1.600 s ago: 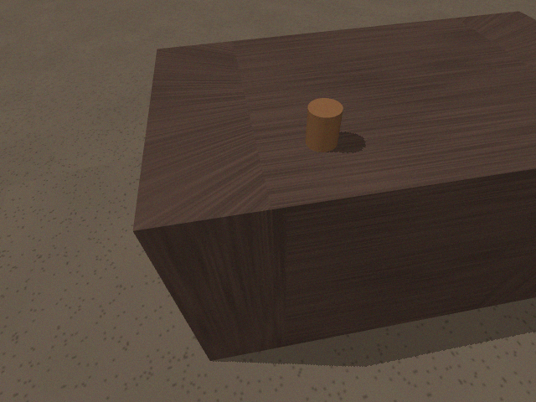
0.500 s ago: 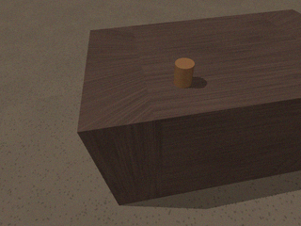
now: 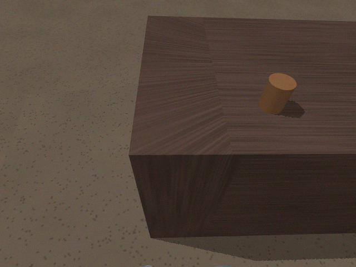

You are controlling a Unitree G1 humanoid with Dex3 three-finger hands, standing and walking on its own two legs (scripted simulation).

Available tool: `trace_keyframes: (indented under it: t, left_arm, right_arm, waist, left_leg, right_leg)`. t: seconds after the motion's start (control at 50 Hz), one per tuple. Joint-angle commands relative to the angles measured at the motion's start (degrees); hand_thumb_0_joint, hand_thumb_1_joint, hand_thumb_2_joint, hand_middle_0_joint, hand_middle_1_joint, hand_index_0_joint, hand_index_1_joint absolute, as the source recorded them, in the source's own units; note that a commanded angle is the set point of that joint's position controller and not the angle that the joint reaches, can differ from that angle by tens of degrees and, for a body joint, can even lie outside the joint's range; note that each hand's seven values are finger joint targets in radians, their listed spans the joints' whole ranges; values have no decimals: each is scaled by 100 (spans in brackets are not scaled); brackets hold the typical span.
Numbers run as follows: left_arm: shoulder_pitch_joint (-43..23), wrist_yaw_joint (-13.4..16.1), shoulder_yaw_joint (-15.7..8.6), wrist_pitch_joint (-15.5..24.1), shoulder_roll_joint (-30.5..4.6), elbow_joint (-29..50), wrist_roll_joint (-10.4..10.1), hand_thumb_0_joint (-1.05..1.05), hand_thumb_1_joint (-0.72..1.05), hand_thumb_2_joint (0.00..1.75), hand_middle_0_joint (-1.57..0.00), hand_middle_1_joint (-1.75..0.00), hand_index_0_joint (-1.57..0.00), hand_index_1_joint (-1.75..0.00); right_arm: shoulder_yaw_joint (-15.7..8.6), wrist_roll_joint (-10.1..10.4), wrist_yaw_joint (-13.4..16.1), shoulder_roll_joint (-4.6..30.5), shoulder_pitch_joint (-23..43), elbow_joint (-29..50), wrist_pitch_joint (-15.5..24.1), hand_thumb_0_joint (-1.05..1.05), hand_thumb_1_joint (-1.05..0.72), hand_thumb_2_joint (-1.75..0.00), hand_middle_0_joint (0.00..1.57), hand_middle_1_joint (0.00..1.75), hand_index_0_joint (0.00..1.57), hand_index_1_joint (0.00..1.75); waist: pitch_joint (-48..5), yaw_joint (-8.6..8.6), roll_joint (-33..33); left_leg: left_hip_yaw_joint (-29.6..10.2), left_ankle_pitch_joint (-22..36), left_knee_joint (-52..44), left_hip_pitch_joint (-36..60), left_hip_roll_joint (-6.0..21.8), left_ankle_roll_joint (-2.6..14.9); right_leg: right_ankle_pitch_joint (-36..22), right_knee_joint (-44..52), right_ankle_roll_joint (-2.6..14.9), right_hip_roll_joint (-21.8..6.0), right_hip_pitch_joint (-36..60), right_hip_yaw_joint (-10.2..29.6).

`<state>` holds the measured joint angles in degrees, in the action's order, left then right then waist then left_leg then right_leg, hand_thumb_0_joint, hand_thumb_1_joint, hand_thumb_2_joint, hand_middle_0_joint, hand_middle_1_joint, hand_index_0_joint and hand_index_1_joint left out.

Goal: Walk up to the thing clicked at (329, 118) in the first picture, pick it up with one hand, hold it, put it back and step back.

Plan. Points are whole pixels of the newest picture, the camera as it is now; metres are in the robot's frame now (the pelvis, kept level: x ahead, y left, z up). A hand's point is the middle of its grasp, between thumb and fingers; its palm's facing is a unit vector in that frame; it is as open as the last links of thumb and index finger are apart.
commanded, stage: walk up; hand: right
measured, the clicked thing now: (276, 94) +0.53 -0.24 +0.08
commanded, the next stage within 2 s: stand in 1.70 s
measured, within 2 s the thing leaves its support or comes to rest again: neither
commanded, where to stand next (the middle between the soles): +0.05 -0.06 m, yaw +2 degrees
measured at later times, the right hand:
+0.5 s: hand out of the picture +0.11 -0.29 -0.14, palm faces -0.12 +0.90 -0.41, open 7.4 cm
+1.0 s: hand out of the picture +0.09 -0.30 -0.14, palm faces -0.10 +0.94 -0.34, open 7.4 cm
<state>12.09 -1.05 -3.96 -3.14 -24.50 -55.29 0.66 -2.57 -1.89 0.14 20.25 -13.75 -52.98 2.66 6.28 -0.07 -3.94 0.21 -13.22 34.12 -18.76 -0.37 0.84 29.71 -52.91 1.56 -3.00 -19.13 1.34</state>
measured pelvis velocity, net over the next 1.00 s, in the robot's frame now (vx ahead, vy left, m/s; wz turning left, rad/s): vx -0.01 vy -0.06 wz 0.08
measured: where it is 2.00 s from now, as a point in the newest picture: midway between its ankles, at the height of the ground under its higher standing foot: outside the picture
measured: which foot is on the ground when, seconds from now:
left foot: down 0.00-1.00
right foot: up 0.00-0.16, down 0.18-1.00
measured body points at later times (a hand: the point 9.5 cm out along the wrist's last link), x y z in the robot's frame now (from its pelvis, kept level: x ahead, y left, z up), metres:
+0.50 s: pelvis +0.00 -0.03 +0.00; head +0.04 -0.01 +0.44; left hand +0.08 +0.28 -0.14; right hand +0.11 -0.33 -0.11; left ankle +0.00 +0.08 -0.73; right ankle +0.02 -0.17 -0.71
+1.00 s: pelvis -0.01 -0.06 +0.02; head +0.00 -0.06 +0.47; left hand +0.06 +0.25 -0.11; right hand +0.09 -0.35 -0.11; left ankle +0.00 +0.08 -0.73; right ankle +0.01 -0.19 -0.73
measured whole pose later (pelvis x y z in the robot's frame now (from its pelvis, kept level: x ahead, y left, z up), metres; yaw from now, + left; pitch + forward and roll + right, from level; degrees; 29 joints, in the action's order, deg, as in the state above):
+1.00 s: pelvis -0.01 -0.06 +0.02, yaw +4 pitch -3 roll +0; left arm 4.5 -0.9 -1.0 0.1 -20.0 -63.7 0.0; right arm -0.1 -0.8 -0.8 20.5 -6.3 -64.0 0.8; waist 3.3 0.0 0.3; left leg -2.0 -10.2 22.0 -9.1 0.9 -1.3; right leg 11.1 -21.8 -1.3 -1.7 -7.9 -0.6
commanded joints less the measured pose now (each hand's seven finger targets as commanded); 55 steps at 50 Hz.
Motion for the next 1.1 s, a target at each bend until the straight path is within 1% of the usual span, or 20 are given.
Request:
trace_keyframes:
  t: [0.0,0.08,0.12,0.14,0.16,0.18,0.2,0.26,0.34,0.36,0.38,0.4,0.42,0.48,0.54,0.58,0.6,0.68,0.9,1.08]
  left_arm:
    - [272,41,-216,66,-862,365,41,0,90,90,-20,-30,-20,-30]
    - [283,16,-245,81,-800,439,51,0,90,90,-20,-30,-20,-30]
    - [528,35,-261,149,-766,371,80,0,90,90,-20,-30,-20,-30]
    - [433,52,-314,208,-986,420,141,0,90,90,-20,-30,-20,-30]
    - [188,60,-396,265,-1342,579,193,0,90,90,-20,-30,-20,-30]
    - [-258,37,-387,263,-1537,737,97,0,90,90,-20,-30,-20,-30]
    - [-462,19,-359,280,-1511,872,140,0,90,90,-20,-30,-20,-30]
    - [-426,90,-249,310,-1149,896,176,0,90,90,-20,-30,-20,-30]
    - [-392,99,-165,254,-1061,902,20,0,90,90,-20,-30,-20,-30]
    - [-338,90,-66,236,-870,921,-28,0,90,90,-20,-30,-20,-30]
    - [-270,80,33,223,-530,955,-81,0,90,90,-20,-30,-20,-30]
    - [-350,126,-37,156,-725,820,-107,0,90,90,-20,-30,-20,-30]
    - [-475,151,-92,150,-908,747,-84,0,90,90,-20,-30,-20,-30]
    - [-435,122,-69,238,-798,631,-138,0,90,90,-20,-30,-20,-30]
    - [-299,96,-62,360,-729,350,-76,0,90,90,-20,-30,-20,-30]
    - [-303,161,-73,461,-983,268,-10,0,90,90,-20,-30,-20,-30]
    - [-605,134,-76,467,-1207,256,-31,0,90,90,-20,-30,-20,-30]
    - [-1032,92,55,448,-897,120,-44,0,90,90,-20,-30,-20,-30]
    - [-1049,84,52,507,-822,-423,-64,0,90,90,-20,-30,-20,-30]
    - [-1110,85,73,459,-788,-636,-41,0,90,90,-20,-30,-20,-30]
  right_arm:
    - [-440,49,250,1780,-153,434,109,0,-90,-90,20,30,20,30]
    - [-409,98,272,1811,122,588,32,0,-90,-90,20,30,20,30]
    - [-352,167,259,1723,381,665,-46,0,-90,-90,20,30,20,30]
    - [-279,224,249,1510,320,676,-93,0,-90,-90,20,30,20,30]
    - [-220,265,243,1276,188,703,-132,0,-90,-90,20,30,20,30]
    - [-252,272,280,1266,306,644,-170,0,-90,-90,20,30,20,30]
    - [-315,218,286,1400,246,554,-190,0,-90,-90,20,30,20,30]
    - [-242,298,226,1251,69,446,-104,0,-90,-90,20,30,20,30]
    - [-182,154,181,1105,-146,240,40,0,-90,-90,20,30,20,30]
    - [-219,61,202,1232,-64,270,86,0,-90,-90,20,30,20,30]
    - [-277,-23,217,1556,133,357,139,0,-90,-90,20,30,20,30]
    - [-331,62,189,1986,352,398,143,0,-90,-90,20,30,20,30]
    - [-348,75,179,1917,386,378,152,0,-90,-90,20,30,20,30]
    - [-202,95,216,1624,573,341,154,0,-90,-90,20,30,20,30]
    - [-145,148,155,1501,727,303,27,0,-90,-90,20,30,20,30]
    - [-71,247,128,1243,674,276,-29,0,-90,-90,20,30,20,30]
    - [-78,246,109,1178,604,182,-79,0,-90,-90,20,30,20,30]
    - [-77,147,15,1267,945,-141,-91,0,-90,-90,20,30,20,30]
    - [28,156,-23,1218,1042,-701,-42,0,-90,-90,20,30,20,30]
    - [35,134,3,1223,1139,-892,-51,0,-90,-90,20,30,20,30]
  waist:
    - [-680,6,1210]
    - [-906,-30,1300]
    - [-978,-232,1117]
    - [-870,-228,605]
    - [-620,-82,-236]
    - [-592,-51,-857]
    - [-479,-45,-903]
    - [-452,-33,-798]
    - [-1076,39,-568]
    - [-1190,35,-248]
    - [-1251,-81,687]
    - [-1066,-43,1217]
    - [-852,7,1098]
    - [-833,-100,1308]
    - [-1069,-167,1233]
    - [-1268,-124,654]
    - [-1154,29,242]
    - [-347,30,201]
    - [-801,-41,200]
    - [-694,-41,474]
  left_leg:
    - [-1746,1808,-1047,612,1638,1124]
    - [-1401,2367,-562,259,1492,1074]
    - [-1162,1936,-23,-43,1229,806]
    - [-976,1408,379,-314,887,489]
    - [-580,479,1136,-706,263,198]
    - [-83,-1708,1816,-419,-319,56]
    - [-295,-2314,2462,-243,-228,28]
    - [-242,-1842,2045,-602,-164,38]
    - [39,-218,-793,453,-127,48]
    - [-588,576,-1145,1202,271,227]
    - [-2037,1671,-1273,1675,1311,546]
    - [-2692,2354,-950,1098,2013,1293]
    - [-2628,2373,-978,621,2050,1481]
    - [-1515,3205,-637,1059,1457,1027]
    - [-821,2793,-204,768,883,493]
    - [-705,1646,-129,286,658,171]
    - [-491,281,-241,588,292,67]
    - [-723,-407,-1030,638,479,147]
    - [-640,566,-1529,1082,596,36]
    - [-722,257,-1877,847,665,27]
  right_leg:
    - [-146,448,-54,-151,-156,117]
    - [-508,936,7,32,344,-151]
    - [-1309,2058,113,135,924,-292]
    - [-1753,2503,258,-150,968,168]
    - [-2106,3025,584,-982,805,1298]
    - [-2306,3267,1284,-1787,94,1948]
    - [-2619,3228,1581,-2030,-272,2198]
    - [-4125,2553,1249,-1305,487,1074]
    - [-4247,1538,713,-949,1099,518]
    - [-3725,1210,422,-886,489,466]
    - [-2403,820,81,-365,-285,183]
    - [203,736,-52,4,-247,132]
    - [389,357,-49,-93,51,347]
    - [-189,932,36,-56,-71,165]
    - [-1855,2470,39,80,1055,-101]
    - [-3076,2776,212,-518,1744,599]
    - [-2571,2790,451,-830,1115,898]
    - [-1011,3274,173,-519,355,589]
    - [-1953,3710,14,-456,1167,390]
    - [-2003,3738,-35,-393,1335,284]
